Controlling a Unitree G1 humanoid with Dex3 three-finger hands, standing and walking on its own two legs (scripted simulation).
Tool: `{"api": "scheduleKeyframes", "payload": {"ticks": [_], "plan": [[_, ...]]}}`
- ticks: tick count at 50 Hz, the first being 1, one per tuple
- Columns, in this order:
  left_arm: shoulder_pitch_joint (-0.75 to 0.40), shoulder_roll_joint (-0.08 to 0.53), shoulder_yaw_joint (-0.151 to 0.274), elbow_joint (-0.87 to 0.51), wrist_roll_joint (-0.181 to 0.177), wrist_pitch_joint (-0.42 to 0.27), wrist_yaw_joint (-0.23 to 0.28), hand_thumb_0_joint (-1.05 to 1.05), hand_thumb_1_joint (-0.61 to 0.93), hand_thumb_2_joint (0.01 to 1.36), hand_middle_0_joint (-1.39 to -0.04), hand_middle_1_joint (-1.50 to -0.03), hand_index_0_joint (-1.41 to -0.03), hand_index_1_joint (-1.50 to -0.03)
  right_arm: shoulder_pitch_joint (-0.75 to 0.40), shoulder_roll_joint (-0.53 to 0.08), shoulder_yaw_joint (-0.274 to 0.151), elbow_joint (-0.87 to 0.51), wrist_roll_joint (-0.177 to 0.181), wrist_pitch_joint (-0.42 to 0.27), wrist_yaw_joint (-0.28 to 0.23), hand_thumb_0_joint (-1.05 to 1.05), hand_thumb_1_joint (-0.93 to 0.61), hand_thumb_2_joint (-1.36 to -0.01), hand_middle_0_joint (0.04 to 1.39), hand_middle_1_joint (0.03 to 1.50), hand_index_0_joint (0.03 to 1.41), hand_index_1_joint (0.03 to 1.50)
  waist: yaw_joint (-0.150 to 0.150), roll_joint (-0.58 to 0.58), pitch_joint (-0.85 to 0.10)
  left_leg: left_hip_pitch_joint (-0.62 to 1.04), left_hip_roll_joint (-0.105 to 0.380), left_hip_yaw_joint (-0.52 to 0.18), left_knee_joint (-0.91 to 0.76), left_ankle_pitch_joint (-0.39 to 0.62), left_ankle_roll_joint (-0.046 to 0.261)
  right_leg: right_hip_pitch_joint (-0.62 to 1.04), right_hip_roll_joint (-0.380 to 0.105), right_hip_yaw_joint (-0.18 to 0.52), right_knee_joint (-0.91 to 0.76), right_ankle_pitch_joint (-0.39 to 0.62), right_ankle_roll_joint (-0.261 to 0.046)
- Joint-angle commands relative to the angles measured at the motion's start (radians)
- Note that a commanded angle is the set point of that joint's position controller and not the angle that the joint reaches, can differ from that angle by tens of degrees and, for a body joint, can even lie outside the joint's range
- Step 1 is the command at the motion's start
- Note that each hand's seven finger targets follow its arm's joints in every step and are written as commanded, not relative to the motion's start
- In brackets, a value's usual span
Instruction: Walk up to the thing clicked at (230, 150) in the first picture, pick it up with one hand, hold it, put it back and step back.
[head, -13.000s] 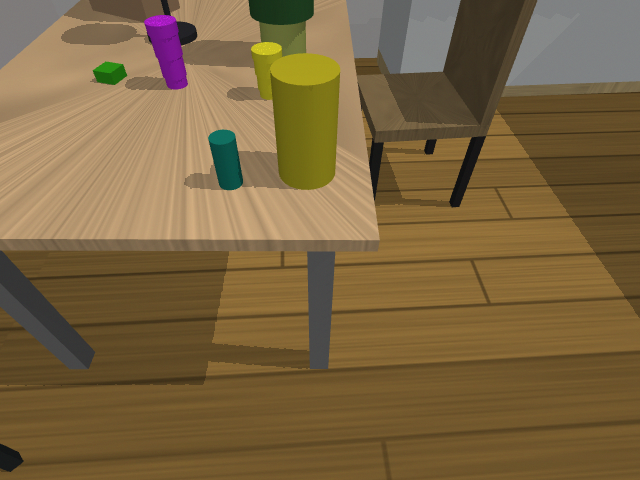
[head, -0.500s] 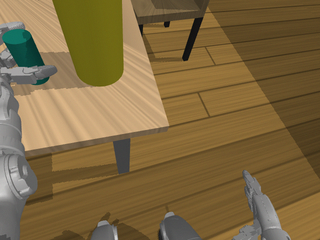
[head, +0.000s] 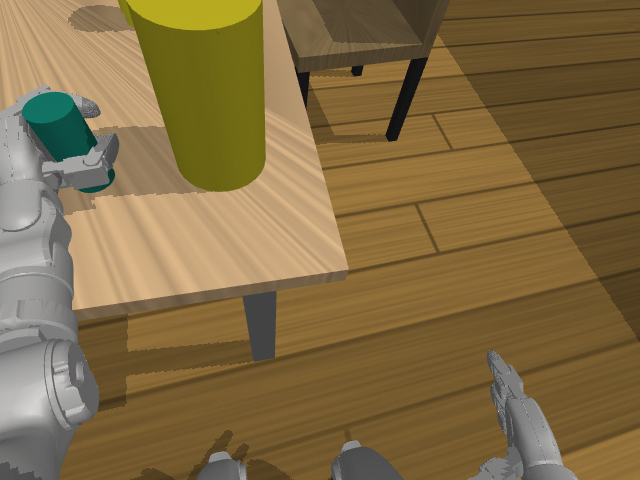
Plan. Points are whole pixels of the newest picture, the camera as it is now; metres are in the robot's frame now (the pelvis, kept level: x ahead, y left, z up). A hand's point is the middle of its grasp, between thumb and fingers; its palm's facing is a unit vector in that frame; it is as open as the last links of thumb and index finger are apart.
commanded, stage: settle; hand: left
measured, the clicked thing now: (73, 146) +0.51 +0.22 +0.09
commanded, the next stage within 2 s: lift in 0.84 s
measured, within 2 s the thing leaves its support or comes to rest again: neither
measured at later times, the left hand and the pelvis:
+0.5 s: hand (72, 116) +0.51 +0.21 +0.13, palm faces +0.19 -0.98 -0.01, open 6.5 cm; pelvis +0.00 +0.00 +0.01, yaw +0 degrees
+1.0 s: hand (62, 94) +0.51 +0.21 +0.16, palm faces +0.20 -0.98 -0.01, open 6.5 cm; pelvis +0.00 +0.00 +0.02, yaw +0 degrees
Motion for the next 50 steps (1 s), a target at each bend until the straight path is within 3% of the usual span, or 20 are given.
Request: {"api": "scheduleKeyframes", "payload": {"ticks": [1,3,5,8,9,12,17,21,23,25,28,30,32,34,37,40,42,45,48,50], "plan": [[-0.525,0.263,0.004,-0.260,-0.021,-0.066,0.009,0.000,0.457,1.348,-1.380,-1.435,-1.376,-1.454,0.022,-0.120,-0.066,-0.151,0.008,-0.051,-0.026,0.000,0.542,-0.054,0.049,0.050,0.049,0.050,0.004,0.144,-0.522,0.420,-0.031,0.011,-0.095,0.445,0.034,0.213,0.004,-0.033,-0.110,0.486,-0.025],[-0.454,0.263,0.001,-0.174,-0.011,-0.051,0.000,0.000,0.473,1.338,-1.369,-1.422,-1.366,-1.439,0.039,-0.152,-0.093,-0.125,0.007,-0.048,-0.029,0.000,0.547,-0.052,0.049,0.050,0.049,0.050,-0.003,0.114,-0.469,0.419,-0.028,0.011,-0.105,0.451,0.037,0.186,0.006,-0.037,-0.123,0.480,-0.027],[-0.537,0.291,0.008,-0.250,-0.008,-0.056,-0.001,0.000,0.467,1.348,-1.393,-1.444,-1.393,-1.460,0.024,-0.117,-0.055,-0.128,0.006,-0.049,-0.020,0.000,0.548,-0.051,0.049,0.050,0.049,0.050,0.007,0.161,-0.497,0.446,-0.029,0.009,-0.109,0.458,0.031,0.187,0.006,-0.039,-0.123,0.459,-0.032],[-0.543,0.267,0.003,-0.244,-0.025,-0.045,-0.006,0.000,0.461,1.363,-1.395,-1.454,-1.394,-1.471,0.027,-0.117,-0.075,-0.129,0.014,-0.054,-0.022,0.000,0.548,-0.052,0.049,0.050,0.049,0.050,0.006,0.137,-0.484,0.460,-0.029,0.010,-0.119,0.449,0.036,0.191,0.007,-0.038,-0.138,0.455,-0.029],[-0.447,0.242,0.008,-0.104,-0.022,-0.025,-0.006,0.000,0.449,1.372,-1.390,-1.455,-1.389,-1.474,0.026,-0.158,-0.105,-0.133,0.011,-0.053,-0.024,0.000,0.550,-0.052,0.049,0.050,0.049,0.050,-0.007,0.099,-0.445,0.450,-0.025,0.008,-0.128,0.440,0.034,0.179,0.009,-0.043,-0.143,0.440,-0.031],[-0.578,0.273,0.007,-0.257,-0.021,-0.043,-0.011,0.000,0.448,1.365,-1.385,-1.446,-1.384,-1.464,0.000,-0.120,-0.064,-0.122,0.009,-0.056,-0.017,0.000,0.550,-0.052,0.049,0.050,0.049,0.050,0.021,0.168,-0.515,0.490,-0.024,0.005,-0.134,0.467,0.027,0.186,0.008,-0.046,-0.143,0.438,-0.037],[-0.523,0.271,0.015,-0.181,-0.023,-0.022,-0.001,0.000,0.442,1.364,-1.387,-1.455,-1.391,-1.468,0.007,-0.150,-0.099,-0.102,0.011,-0.059,-0.025,0.000,0.551,-0.050,0.049,0.050,0.049,0.050,0.008,0.101,-0.468,0.436,-0.030,0.014,-0.147,0.413,0.039,0.227,0.005,-0.034,-0.162,0.445,-0.026],[-0.563,0.260,0.002,-0.218,-0.023,-0.016,0.003,0.000,0.444,1.376,-1.403,-1.466,-1.406,-1.480,-0.015,-0.125,-0.070,-0.121,0.016,-0.066,-0.025,0.000,0.549,-0.052,0.049,0.050,0.049,0.050,0.018,0.107,-0.512,0.492,-0.026,0.010,-0.152,0.445,0.035,0.232,0.007,-0.040,-0.166,0.448,-0.029],[-0.565,0.290,0.013,-0.241,-0.023,-0.017,0.005,0.000,0.460,1.380,-1.389,-1.457,-1.390,-1.474,-0.001,-0.132,-0.082,-0.094,0.019,-0.064,-0.029,0.000,0.554,-0.051,0.049,0.050,0.049,0.050,0.025,0.124,-0.503,0.490,-0.030,0.014,-0.153,0.457,0.034,0.240,0.004,-0.036,-0.167,0.465,-0.029],[-0.548,0.268,0.002,-0.205,-0.020,-0.011,0.004,0.000,0.476,1.395,-1.397,-1.470,-1.400,-1.485,-0.007,-0.151,-0.098,-0.097,0.016,-0.065,-0.031,0.000,0.555,-0.051,0.049,0.050,0.049,0.050,0.013,0.116,-0.506,0.504,-0.024,0.009,-0.157,0.482,0.032,0.236,0.007,-0.040,-0.166,0.475,-0.032],[-0.552,0.255,-0.001,-0.200,-0.025,-0.006,0.005,0.000,0.481,1.410,-1.395,-1.475,-1.397,-1.492,-0.004,-0.124,-0.077,-0.053,0.018,-0.065,-0.027,0.000,0.558,-0.050,0.049,0.050,0.049,0.050,0.025,0.135,-0.471,0.514,-0.020,0.004,-0.170,0.488,0.025,0.209,0.009,-0.049,-0.172,0.444,-0.038],[-0.600,0.297,0.012,-0.252,-0.022,-0.009,0.010,0.000,0.486,1.395,-1.403,-1.466,-1.405,-1.483,-0.039,-0.150,-0.097,-0.091,0.018,-0.067,-0.030,0.000,0.552,-0.051,0.049,0.050,0.049,0.050,0.027,0.138,-0.526,0.523,-0.025,0.011,-0.169,0.481,0.029,0.248,0.006,-0.042,-0.178,0.465,-0.034],[-0.594,0.262,-0.004,-0.241,-0.022,-0.001,0.012,0.000,0.486,1.402,-1.409,-1.477,-1.413,-1.492,-0.016,-0.116,-0.076,-0.053,0.021,-0.067,-0.027,0.000,0.556,-0.050,0.049,0.050,0.049,0.050,0.023,0.132,-0.471,0.503,-0.028,0.013,-0.176,0.456,0.030,0.241,0.005,-0.040,-0.183,0.452,-0.032],[-0.548,0.254,-0.002,-0.191,-0.025,0.013,0.012,0.000,0.479,1.403,-1.391,-1.468,-1.394,-1.484,-0.038,-0.164,-0.119,-0.063,0.020,-0.070,-0.033,0.000,0.556,-0.051,0.049,0.050,0.049,0.050,0.015,0.098,-0.474,0.517,-0.024,0.012,-0.180,0.457,0.034,0.232,0.009,-0.042,-0.195,0.452,-0.031],[-0.615,0.232,-0.027,-0.260,-0.025,0.009,0.006,0.000,0.489,1.414,-1.408,-1.478,-1.410,-1.495,-0.039,-0.103,-0.066,-0.018,0.023,-0.073,-0.026,0.000,0.557,-0.050,0.049,0.050,0.049,0.050,0.029,0.147,-0.467,0.526,-0.025,0.010,-0.188,0.452,0.028,0.219,0.007,-0.044,-0.193,0.426,-0.036],[-0.563,0.253,-0.007,-0.178,-0.024,0.028,0.011,0.000,0.485,1.411,-1.402,-1.475,-1.406,-1.491,-0.053,-0.164,-0.115,-0.045,0.023,-0.080,-0.033,0.000,0.558,-0.050,0.049,0.050,0.049,0.050,0.022,0.104,-0.474,0.540,-0.020,0.007,-0.193,0.473,0.027,0.235,0.010,-0.047,-0.198,0.443,-0.036],[-0.592,0.226,-0.024,-0.225,-0.028,0.026,0.009,0.000,0.486,1.426,-1.401,-1.481,-1.404,-1.499,-0.022,-0.114,-0.071,0.007,0.022,-0.078,-0.028,0.000,0.564,-0.050,0.049,0.050,0.049,0.050,0.030,0.130,-0.475,0.558,-0.019,0.006,-0.196,0.487,0.025,0.222,0.010,-0.049,-0.200,0.442,-0.037],[-0.611,0.273,-0.005,-0.244,-0.029,0.032,0.016,0.000,0.513,1.415,-1.406,-1.476,-1.411,-1.490,-0.080,-0.161,-0.118,-0.022,0.028,-0.088,-0.038,0.000,0.559,-0.050,0.049,0.050,0.049,0.050,0.029,0.100,-0.479,0.540,-0.027,0.015,-0.207,0.425,0.031,0.254,0.007,-0.041,-0.216,0.421,-0.031],[-0.598,0.239,-0.016,-0.237,-0.030,0.040,0.022,0.000,0.530,1.358,-1.379,-1.473,-1.403,-1.467,-0.032,-0.119,-0.085,0.032,0.028,-0.085,-0.038,0.000,0.557,-0.050,0.048,0.050,0.049,0.050,0.029,0.098,-0.464,0.524,-0.030,0.020,-0.206,0.434,0.036,0.267,0.004,-0.035,-0.222,0.445,-0.027],[-0.587,0.264,-0.006,-0.259,-0.032,0.044,0.022,0.000,0.588,1.333,-1.387,-1.459,-1.411,-1.450,-0.081,-0.166,-0.123,-0.020,0.034,-0.094,-0.045,0.000,0.547,-0.051,0.048,0.050,0.049,0.050,0.040,0.078,-0.516,0.543,-0.032,0.024,-0.210,0.448,0.037,0.312,0.002,-0.032,-0.224,0.471,-0.025]]}}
